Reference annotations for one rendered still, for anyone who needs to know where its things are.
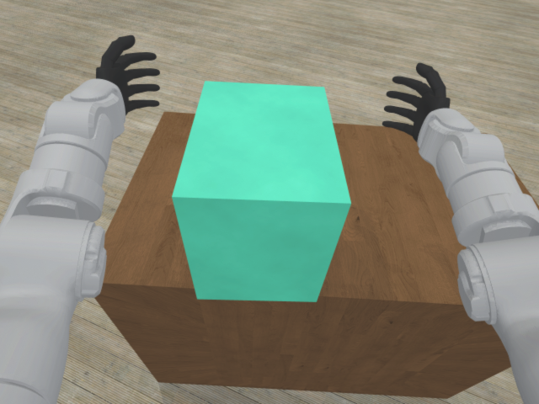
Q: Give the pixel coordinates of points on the right robot upper arm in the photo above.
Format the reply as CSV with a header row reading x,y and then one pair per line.
x,y
498,283

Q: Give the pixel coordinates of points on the robot right hand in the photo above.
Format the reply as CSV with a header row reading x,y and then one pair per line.
x,y
433,97

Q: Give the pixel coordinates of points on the left robot forearm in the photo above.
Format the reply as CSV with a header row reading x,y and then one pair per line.
x,y
66,174

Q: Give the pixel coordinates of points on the pedestal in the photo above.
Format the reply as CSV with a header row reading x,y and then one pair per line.
x,y
389,319

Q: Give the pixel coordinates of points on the right robot forearm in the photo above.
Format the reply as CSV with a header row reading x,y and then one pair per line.
x,y
486,200

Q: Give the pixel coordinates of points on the left robot upper arm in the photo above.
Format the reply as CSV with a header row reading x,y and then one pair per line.
x,y
47,265

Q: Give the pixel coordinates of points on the carton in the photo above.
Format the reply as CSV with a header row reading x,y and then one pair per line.
x,y
261,196

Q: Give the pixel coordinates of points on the robot left hand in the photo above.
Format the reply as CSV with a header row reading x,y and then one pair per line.
x,y
113,69

